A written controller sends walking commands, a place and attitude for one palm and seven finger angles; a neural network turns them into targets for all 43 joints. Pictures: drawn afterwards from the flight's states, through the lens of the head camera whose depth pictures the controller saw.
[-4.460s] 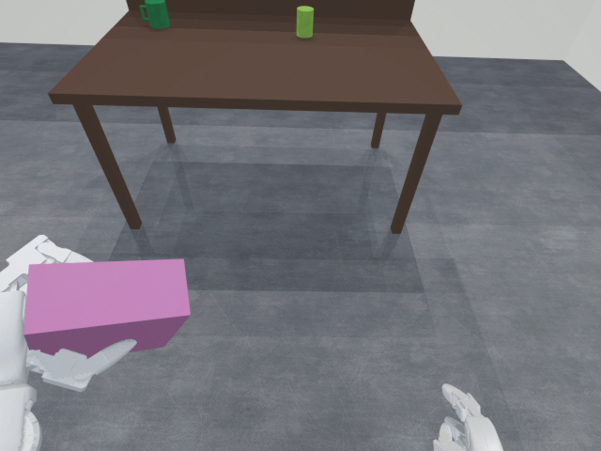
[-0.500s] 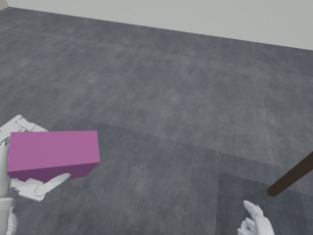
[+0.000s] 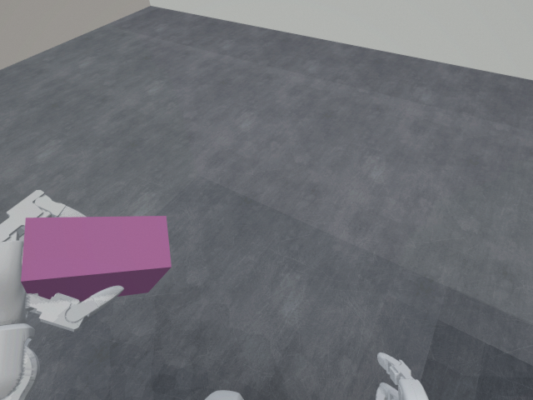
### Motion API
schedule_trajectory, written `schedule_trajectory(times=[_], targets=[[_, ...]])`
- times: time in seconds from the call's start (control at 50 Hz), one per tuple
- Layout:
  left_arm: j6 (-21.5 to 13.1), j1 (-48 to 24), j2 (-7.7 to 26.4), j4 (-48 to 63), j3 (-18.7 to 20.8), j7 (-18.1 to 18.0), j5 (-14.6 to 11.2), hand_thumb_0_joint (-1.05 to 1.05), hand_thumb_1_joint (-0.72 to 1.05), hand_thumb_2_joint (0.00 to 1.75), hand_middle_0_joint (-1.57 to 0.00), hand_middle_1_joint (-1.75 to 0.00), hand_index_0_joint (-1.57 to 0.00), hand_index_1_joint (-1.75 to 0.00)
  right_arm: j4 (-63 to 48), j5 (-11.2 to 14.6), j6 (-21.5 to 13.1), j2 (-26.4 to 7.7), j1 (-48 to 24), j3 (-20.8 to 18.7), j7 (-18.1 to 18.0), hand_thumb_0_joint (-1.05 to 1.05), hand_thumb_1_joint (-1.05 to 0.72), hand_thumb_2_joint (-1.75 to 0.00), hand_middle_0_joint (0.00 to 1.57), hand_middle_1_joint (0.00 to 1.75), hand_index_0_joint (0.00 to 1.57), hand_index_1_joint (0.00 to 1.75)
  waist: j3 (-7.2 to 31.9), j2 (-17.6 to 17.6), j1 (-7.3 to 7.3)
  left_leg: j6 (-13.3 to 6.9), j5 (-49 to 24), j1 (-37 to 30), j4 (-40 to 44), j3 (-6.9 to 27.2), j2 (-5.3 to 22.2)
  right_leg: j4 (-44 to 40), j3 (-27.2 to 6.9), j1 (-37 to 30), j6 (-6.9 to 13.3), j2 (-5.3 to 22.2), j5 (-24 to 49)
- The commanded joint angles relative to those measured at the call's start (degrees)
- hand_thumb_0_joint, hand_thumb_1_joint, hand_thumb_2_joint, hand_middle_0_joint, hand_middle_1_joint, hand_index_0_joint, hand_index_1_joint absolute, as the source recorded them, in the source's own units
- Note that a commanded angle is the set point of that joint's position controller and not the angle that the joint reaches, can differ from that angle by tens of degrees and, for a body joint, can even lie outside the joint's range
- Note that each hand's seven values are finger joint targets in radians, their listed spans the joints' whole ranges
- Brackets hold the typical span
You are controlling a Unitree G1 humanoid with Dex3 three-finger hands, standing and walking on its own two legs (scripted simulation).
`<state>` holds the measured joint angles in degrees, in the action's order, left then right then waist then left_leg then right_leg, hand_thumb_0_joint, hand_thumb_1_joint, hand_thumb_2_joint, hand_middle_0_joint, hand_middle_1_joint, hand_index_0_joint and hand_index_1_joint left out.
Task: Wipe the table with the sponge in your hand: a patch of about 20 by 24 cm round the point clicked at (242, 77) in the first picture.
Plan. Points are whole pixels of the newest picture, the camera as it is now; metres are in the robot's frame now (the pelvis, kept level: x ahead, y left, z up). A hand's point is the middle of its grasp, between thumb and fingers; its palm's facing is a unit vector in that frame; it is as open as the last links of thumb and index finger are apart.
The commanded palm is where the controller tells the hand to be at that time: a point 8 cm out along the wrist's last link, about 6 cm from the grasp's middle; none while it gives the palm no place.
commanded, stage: walk to a spot facing it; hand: left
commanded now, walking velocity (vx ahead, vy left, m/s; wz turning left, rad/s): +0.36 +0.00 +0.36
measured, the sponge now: (119, 260) +0.23 +0.20 +0.16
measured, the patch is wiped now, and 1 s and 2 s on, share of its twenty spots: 0.00 0.00 0.00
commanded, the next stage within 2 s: turn to face it in 0.82 s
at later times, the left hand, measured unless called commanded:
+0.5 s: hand (61, 213) +0.28 +0.28 +0.18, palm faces +0.50 -0.75 -0.43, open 10.1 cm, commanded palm +0.21 +0.31 +0.19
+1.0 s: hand (84, 177) +0.34 +0.27 +0.19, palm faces +0.60 -0.66 -0.45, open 10.1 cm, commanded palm +0.27 +0.31 +0.19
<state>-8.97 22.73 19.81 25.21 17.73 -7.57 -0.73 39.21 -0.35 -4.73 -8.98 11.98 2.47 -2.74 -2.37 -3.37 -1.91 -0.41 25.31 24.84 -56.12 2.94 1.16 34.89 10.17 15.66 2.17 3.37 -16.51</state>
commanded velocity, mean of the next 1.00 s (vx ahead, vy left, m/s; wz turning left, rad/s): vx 0.27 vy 0.00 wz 0.25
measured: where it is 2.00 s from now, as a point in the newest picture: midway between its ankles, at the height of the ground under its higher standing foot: outside the picture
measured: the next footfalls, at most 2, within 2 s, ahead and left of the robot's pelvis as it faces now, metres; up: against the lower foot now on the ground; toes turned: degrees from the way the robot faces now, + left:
left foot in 0.36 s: +0.12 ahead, +0.15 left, +0.00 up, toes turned +16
right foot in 0.68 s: +0.26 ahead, -0.11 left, +0.00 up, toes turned +0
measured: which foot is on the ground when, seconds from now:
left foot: up 0.00-0.34, down 0.36-0.68, up 0.70-1.00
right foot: down 0.00-0.34, up 0.36-0.66, down 0.68-1.00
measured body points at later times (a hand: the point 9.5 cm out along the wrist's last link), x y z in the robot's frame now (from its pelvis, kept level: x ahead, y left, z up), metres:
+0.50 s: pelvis +0.09 +0.01 +0.00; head +0.12 +0.03 +0.45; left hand +0.25 +0.32 +0.20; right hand +0.29 -0.17 -0.08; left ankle +0.08 +0.14 -0.73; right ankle +0.09 -0.11 -0.65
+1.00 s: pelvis +0.21 -0.01 +0.00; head +0.25 +0.02 +0.45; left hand +0.30 +0.31 +0.21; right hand +0.45 -0.22 -0.07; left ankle +0.23 +0.13 -0.71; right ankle +0.22 -0.11 -0.73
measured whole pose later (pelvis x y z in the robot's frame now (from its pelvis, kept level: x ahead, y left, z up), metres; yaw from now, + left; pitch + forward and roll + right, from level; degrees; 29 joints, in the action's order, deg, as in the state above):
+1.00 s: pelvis +0.21 -0.01 +0.00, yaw +18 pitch +0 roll +2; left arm -12.0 31.3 22.7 38.1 22.4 -10.2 -1.6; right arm 32.3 0.1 -2.3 -15.9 10.9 -3.5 -4.0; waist -6.7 3.5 0.3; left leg 1.4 16.8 22.8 -37.3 -9.7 3.8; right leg 35.0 15.6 13.4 -0.3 10.1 -20.0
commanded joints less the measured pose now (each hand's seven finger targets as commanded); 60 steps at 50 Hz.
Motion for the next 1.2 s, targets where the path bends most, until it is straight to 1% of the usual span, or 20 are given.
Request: schedule_trajectory(times=[0.0,0.08,0.28,0.3,0.32,0.34,0.36,0.48,0.62,0.64,0.66,0.68,0.82,0.9,0.96,0.98,1.0,1.04,1.12,1.18], targets=[[-5.44,-1.41,12.46,13.94,9.58,-1.15,-1.26,0.00,0.10,1.30,-1.20,-1.60,-1.20,-1.60,-10.22,0.03,-1.88,-7.77,-7.53,-4.09,-0.84,0.00,-0.90,-0.90,0.20,0.30,0.20,0.30,1.09,10.25,1.26,2.89,-6.01,15.98,-17.68,-2.01,3.26,-23.98,-20.06,-6.55,4.68,18.97,-10.17],[-5.78,0.40,12.22,13.60,10.34,-1.96,-1.22,0.00,0.10,1.30,-1.20,-1.60,-1.20,-1.60,-11.52,-0.04,-1.39,-8.05,-7.16,-4.76,-1.53,0.00,-0.90,-0.90,0.20,0.30,0.20,0.30,2.96,9.56,1.11,2.39,-8.21,10.60,-2.80,-6.81,3.80,-21.72,-9.95,-8.45,4.14,16.61,2.85],[-4.79,-1.98,10.29,19.83,8.22,-5.09,-1.21,0.00,0.10,1.30,-1.20,-1.60,-1.20,-1.60,-14.84,0.09,-1.64,-8.36,-2.94,-6.11,-2.19,0.00,-0.90,-0.90,0.20,0.30,0.20,0.30,7.78,9.30,1.40,-0.08,-9.99,-11.97,28.70,-16.53,-0.71,-5.00,-3.43,-9.01,2.55,14.11,8.53],[-5.43,-3.07,10.00,20.60,7.79,-5.08,-1.14,0.00,0.10,1.30,-1.20,-1.60,-1.20,-1.60,-14.88,0.40,-1.67,-9.13,-1.72,-6.44,-2.46,0.00,-0.90,-0.90,0.20,0.30,0.20,0.30,9.39,2.18,3.02,-2.01,-12.12,-21.60,30.69,-12.13,1.40,6.96,-0.76,-1.89,0.29,11.55,10.55],[-5.98,-2.28,8.85,21.33,6.75,-4.96,-1.03,0.00,0.10,1.30,-1.20,-1.60,-1.20,-1.60,-15.38,0.62,-1.79,-10.72,-2.30,-6.94,-2.34,0.00,-0.90,-0.90,0.20,0.30,0.20,0.30,10.82,-13.51,3.30,-7.32,-20.03,-30.30,34.46,6.82,13.43,22.69,2.03,10.62,-3.49,4.50,-2.84],[-7.15,-3.70,10.04,21.99,7.40,-5.11,-0.51,0.00,0.10,1.30,-1.20,-1.60,-1.20,-1.60,-15.46,0.66,-2.18,-9.90,-2.65,-6.15,-1.41,0.00,-0.90,-0.90,0.20,0.30,0.20,0.30,9.96,-17.15,2.80,-13.87,-34.90,-34.06,37.76,24.08,23.07,34.05,-2.69,21.17,-3.56,0.12,-19.59],[-7.36,-3.91,13.81,18.42,9.79,-4.11,0.19,0.00,0.10,1.30,-1.20,-1.60,-1.20,-1.60,-13.94,0.67,-2.44,-9.80,-3.58,-6.00,-1.00,0.00,-0.90,-0.90,0.20,0.30,0.20,0.30,9.31,-12.27,2.82,-16.15,-27.48,-29.96,38.67,26.58,25.55,39.05,-8.51,24.59,-3.17,3.14,-17.92],[-7.88,5.18,10.46,24.72,10.59,-2.51,-1.25,0.00,0.10,1.30,-1.20,-1.60,-1.20,-1.60,-12.57,0.94,-4.39,-8.00,-4.39,-5.70,0.04,0.00,-0.90,-0.90,0.20,0.30,0.20,0.30,7.02,-11.51,1.20,-10.06,-21.20,-14.76,39.79,1.76,15.53,20.55,-4.16,15.05,-4.94,4.65,-4.49],[-5.90,0.52,8.45,11.42,8.56,-1.75,-0.95,0.00,0.10,1.30,-1.20,-1.60,-1.20,-1.60,-11.34,1.19,-3.26,-7.54,-4.33,-5.13,-1.67,0.00,-0.90,-0.90,0.20,0.30,0.20,0.30,7.42,-3.15,1.16,-4.90,-11.38,-8.41,25.08,-6.43,10.25,-6.13,2.96,-8.01,-5.14,-1.37,1.50],[-5.55,-1.91,9.76,12.10,8.55,-1.87,-0.42,0.00,0.10,1.30,-1.20,-1.60,-1.20,-1.60,-11.27,1.44,-2.78,-6.80,-4.13,-4.92,-1.62,0.00,-0.90,-0.90,0.20,0.30,0.20,0.30,8.52,4.89,1.20,-3.50,-8.05,-2.49,12.18,-7.86,7.18,-10.90,-5.36,-13.63,-2.40,4.92,-0.22],[-5.12,-2.01,13.34,11.21,10.68,-2.17,0.16,0.00,0.10,1.30,-1.20,-1.60,-1.20,-1.60,-11.90,1.17,-2.29,-5.20,-4.19,-4.26,-1.45,0.00,-0.90,-0.90,0.20,0.30,0.20,0.30,9.24,22.05,0.92,-0.71,4.52,12.62,-5.79,-10.95,-0.16,-16.22,-27.95,-21.82,4.25,19.55,4.75],[-5.10,-4.03,15.28,11.77,13.24,-2.50,-1.04,0.00,0.10,1.30,-1.20,-1.60,-1.20,-1.60,-12.36,0.78,-2.94,-7.19,-6.63,-4.58,-1.39,0.00,-0.90,-0.90,0.20,0.30,0.20,0.30,9.10,22.34,-0.13,0.02,6.98,15.50,-15.27,-3.52,0.40,-19.41,-34.94,-18.52,6.61,25.09,3.75],[-6.72,1.40,12.86,21.51,12.12,-2.90,-1.03,0.00,0.10,1.30,-1.20,-1.60,-1.20,-1.60,-13.06,0.51,-0.32,-7.19,-8.43,-4.78,-0.85,0.00,-0.90,-0.90,0.20,0.30,0.20,0.30,5.85,12.47,1.41,2.22,-1.74,4.48,-1.01,-6.68,5.98,-15.13,-5.30,-7.96,4.20,20.14,18.42],[-5.83,6.86,12.07,22.51,13.30,-4.55,-1.61,0.00,0.10,1.30,-1.20,-1.60,-1.20,-1.60,-15.43,-0.07,-0.19,-6.62,-6.03,-5.39,-0.78,0.00,-0.90,-0.90,0.20,0.30,0.20,0.30,7.35,12.87,-0.30,2.02,-3.38,0.34,14.44,-13.59,2.61,-10.78,-3.53,-10.25,4.39,19.30,26.54],[-6.42,4.13,11.15,23.74,12.14,-5.19,-1.71,0.00,0.10,1.30,-1.20,-1.60,-1.20,-1.60,-14.94,0.38,0.09,-7.29,-3.61,-6.18,-1.55,0.00,-0.90,-0.90,0.20,0.30,0.20,0.30,11.46,7.24,2.63,2.14,-16.71,-14.09,28.67,-15.93,-0.07,0.18,-0.90,-7.58,0.74,13.05,25.34],[-7.37,2.12,11.27,24.63,11.60,-5.26,-1.51,0.00,0.10,1.30,-1.20,-1.60,-1.20,-1.60,-15.21,0.71,0.10,-8.28,-3.12,-6.61,-1.99,0.00,-0.90,-0.90,0.20,0.30,0.20,0.30,13.10,0.38,3.29,0.67,-21.39,-21.12,30.85,-11.39,3.55,8.06,-0.16,-3.42,-1.13,10.10,19.44],[-8.29,0.82,11.10,25.54,11.20,-5.13,-1.47,0.00,0.10,1.30,-1.20,-1.60,-1.20,-1.60,-15.58,0.91,-0.19,-10.10,-3.65,-7.15,-2.04,0.00,-0.90,-0.90,0.20,0.30,0.20,0.30,13.76,-13.07,2.50,-4.79,-37.11,-27.66,32.04,4.02,15.67,18.09,0.20,7.91,-3.55,3.34,-5.14],[-8.49,1.84,12.60,16.78,11.24,-4.21,-0.71,0.00,0.10,1.30,-1.20,-1.60,-1.20,-1.60,-14.22,0.61,-0.88,-9.75,-4.00,-6.15,-1.73,0.00,-0.90,-0.90,0.20,0.30,0.20,0.30,11.21,-12.88,2.22,-11.78,-46.06,-26.16,35.04,15.35,25.76,31.96,-7.89,17.40,-3.10,0.82,-20.17],[-7.90,-2.29,10.74,24.72,8.77,-2.68,-0.57,0.00,0.10,1.30,-1.20,-1.60,-1.20,-1.60,-14.16,0.89,-2.22,-9.65,-5.17,-6.02,-0.13,0.00,-0.90,-0.90,0.20,0.30,0.20,0.30,9.07,-13.05,1.56,-7.42,-38.26,-20.04,34.57,-3.46,19.94,20.77,-6.34,13.27,-4.18,2.08,-8.26],[-7.18,0.30,9.48,22.57,8.12,-2.04,-1.26,0.00,0.10,1.30,-1.20,-1.60,-1.20,-1.60,-14.84,0.68,-3.93,-9.34,-4.42,-5.32,0.93,0.00,-0.90,-0.90,0.20,0.30,0.20,0.30,8.34,-13.12,1.66,-5.28,-34.13,-14.83,35.42,-7.23,20.52,12.02,-3.18,6.60,-4.91,0.09,-5.58]])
